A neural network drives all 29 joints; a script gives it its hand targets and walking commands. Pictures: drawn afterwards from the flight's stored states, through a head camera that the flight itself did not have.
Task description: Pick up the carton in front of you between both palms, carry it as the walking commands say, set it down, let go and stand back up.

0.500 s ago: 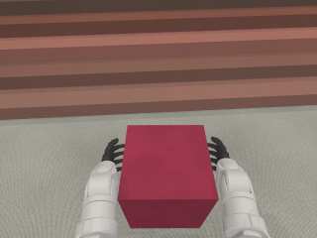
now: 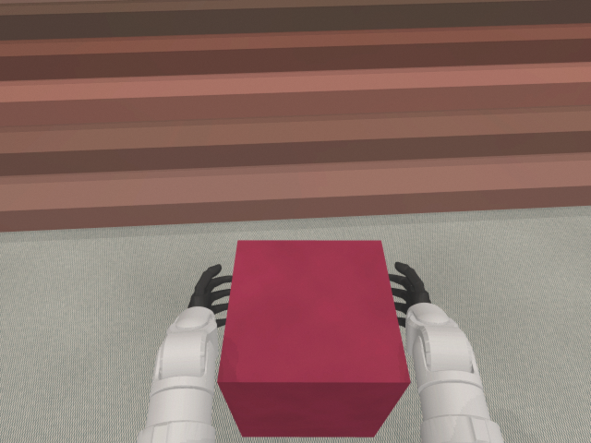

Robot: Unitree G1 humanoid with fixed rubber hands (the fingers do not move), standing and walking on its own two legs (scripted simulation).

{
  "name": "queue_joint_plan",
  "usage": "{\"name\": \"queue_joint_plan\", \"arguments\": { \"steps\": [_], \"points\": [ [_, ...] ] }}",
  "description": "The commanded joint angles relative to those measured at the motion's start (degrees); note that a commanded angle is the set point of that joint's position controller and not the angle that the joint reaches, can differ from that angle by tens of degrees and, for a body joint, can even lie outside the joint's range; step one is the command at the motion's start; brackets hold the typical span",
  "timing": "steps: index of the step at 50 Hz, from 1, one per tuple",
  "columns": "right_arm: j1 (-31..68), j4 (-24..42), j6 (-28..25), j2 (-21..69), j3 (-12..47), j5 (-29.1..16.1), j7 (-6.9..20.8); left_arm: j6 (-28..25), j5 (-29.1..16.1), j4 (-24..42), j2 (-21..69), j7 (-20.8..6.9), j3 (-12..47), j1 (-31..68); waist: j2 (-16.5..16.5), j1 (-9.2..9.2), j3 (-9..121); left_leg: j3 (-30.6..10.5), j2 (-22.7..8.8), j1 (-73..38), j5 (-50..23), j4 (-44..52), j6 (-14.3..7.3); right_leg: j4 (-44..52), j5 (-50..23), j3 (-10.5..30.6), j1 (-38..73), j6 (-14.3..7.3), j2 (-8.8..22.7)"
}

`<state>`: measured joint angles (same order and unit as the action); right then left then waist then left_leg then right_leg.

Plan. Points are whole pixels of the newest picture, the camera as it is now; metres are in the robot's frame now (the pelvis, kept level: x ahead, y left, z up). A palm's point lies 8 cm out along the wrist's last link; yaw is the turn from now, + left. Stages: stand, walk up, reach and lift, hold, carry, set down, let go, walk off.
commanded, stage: hold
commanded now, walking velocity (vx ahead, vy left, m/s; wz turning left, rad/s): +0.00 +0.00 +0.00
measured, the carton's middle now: (308, 342) +0.28 +0.00 -0.04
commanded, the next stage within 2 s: carry in 1.10 s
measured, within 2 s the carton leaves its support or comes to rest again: neither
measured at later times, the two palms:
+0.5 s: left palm (199, 317) +0.27 +0.15 +0.05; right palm (421, 313) +0.27 -0.15 +0.05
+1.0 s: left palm (199, 315) +0.28 +0.15 +0.05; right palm (420, 311) +0.28 -0.15 +0.04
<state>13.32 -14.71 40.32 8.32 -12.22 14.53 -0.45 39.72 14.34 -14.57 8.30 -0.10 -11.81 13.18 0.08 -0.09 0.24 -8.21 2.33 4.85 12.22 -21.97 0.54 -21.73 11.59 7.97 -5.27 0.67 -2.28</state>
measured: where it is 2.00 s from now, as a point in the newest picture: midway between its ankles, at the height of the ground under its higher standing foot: outside the picture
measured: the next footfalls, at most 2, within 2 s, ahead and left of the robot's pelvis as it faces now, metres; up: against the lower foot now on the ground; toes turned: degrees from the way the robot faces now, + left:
right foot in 1.54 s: +0.14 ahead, -0.09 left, +0.00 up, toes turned -7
left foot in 1.86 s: +0.44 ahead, +0.13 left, +0.00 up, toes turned +11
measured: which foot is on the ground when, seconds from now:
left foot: down 0.00-1.00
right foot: down 0.00-1.00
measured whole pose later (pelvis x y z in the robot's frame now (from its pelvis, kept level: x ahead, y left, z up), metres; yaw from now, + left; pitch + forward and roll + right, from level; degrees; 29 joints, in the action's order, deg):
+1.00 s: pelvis +0.00 +0.00 +0.00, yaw +0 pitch -7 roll +0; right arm 14.0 -12.1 43.9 8.5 -12.0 14.8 -0.1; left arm 43.5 14.9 -11.7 8.4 -0.6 -11.7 13.7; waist 0.0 -0.3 -0.8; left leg -7.6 2.1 2.7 11.6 -21.1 0.6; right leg -21.1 11.0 7.6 -3.3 0.5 -2.2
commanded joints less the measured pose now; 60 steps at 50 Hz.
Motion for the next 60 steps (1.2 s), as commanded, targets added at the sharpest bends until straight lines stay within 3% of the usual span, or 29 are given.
{"name": "queue_joint_plan", "arguments": {
  "steps": [1,4,9,22,43,54,55,57,58,60],
  "points": [
    [29.1,6.7,-1.5,54.5,35.4,-16.2,13.8,-1.0,-15.9,6.0,55.1,-13.2,35.0,28.1,0.2,0.05,17.3,3.3,3.4,-4.7,-17.2,2.4,0.8,2.1,-16.2,-3.6,5.9,0.7,-3.6],
    [27.7,8.1,0.4,53.1,35.4,-16.3,13.3,0.8,-15.8,7.4,53.6,-12.7,34.9,26.8,0.0,-0.07,15.8,3.3,3.3,-5.0,-16.8,3.2,0.8,2.8,-15.9,-3.4,6.4,0.7,-3.6],
    [28.5,4.3,1.7,51.4,31.6,-14.2,13.5,2.3,-13.5,3.8,51.8,-12.9,31.1,27.5,0.1,-0.08,8.9,4.1,3.0,-2.1,-7.3,4.4,0.5,4.0,-6.2,-4.0,3.4,0.4,-3.3],
    [34.9,2.8,1.0,53.8,31.8,-14.6,14.1,1.4,-13.9,2.2,53.5,-13.7,31.2,34.0,-0.1,-0.20,12.0,4.5,2.8,-1.7,-4.3,3.3,0.1,2.9,-3.8,-4.2,3.5,0.3,-2.9],
    [30.4,5.5,1.3,53.0,32.4,-14.9,13.5,1.8,-14.2,5.1,52.6,-13.2,31.9,29.7,0.0,-0.19,13.0,4.2,3.0,-3.9,-11.6,3.3,0.4,2.9,-11.0,-3.8,5.5,0.4,-3.2],
    [29.4,6.4,1.4,52.6,32.6,-15.0,13.4,2.0,-14.5,6.0,52.4,-13.0,32.2,28.6,0.1,-0.19,12.7,3.9,3.1,-4.0,-12.0,3.5,0.4,3.0,-11.2,-3.7,5.3,0.3,-3.3],
    [31.1,7.4,1.6,52.7,33.0,-15.3,13.5,2.2,-14.7,6.9,52.6,-13.1,32.7,30.2,0.4,0.18,13.2,2.5,-7.0,2.7,-3.5,-0.9,-0.5,-1.8,-2.8,-2.3,-1.6,-0.5,6.7],
    [31.5,9.1,1.9,52.6,34.3,-16.5,13.3,2.6,-15.7,8.6,52.9,-12.8,34.0,30.3,0.2,0.07,12.6,-0.5,-6.2,8.2,22.6,2.1,-1.2,0.9,22.4,-0.6,-6.1,-1.3,5.4],
    [32.6,10.6,2.2,52.9,35.4,-17.2,13.1,2.9,-16.4,10.0,53.2,-12.6,34.9,31.4,0.4,0.15,11.3,-0.7,-6.0,10.8,29.0,2.0,-1.5,0.9,28.7,-0.2,-8.5,-1.7,5.3],
    [33.3,14.0,3.3,53.1,37.9,-18.6,12.3,3.9,-18.0,13.3,53.4,-11.7,37.2,31.6,0.6,0.05,12.4,1.3,-6.2,11.3,22.5,0.0,-1.5,-0.5,22.6,-1.4,-8.9,-1.9,5.9]
  ]
}}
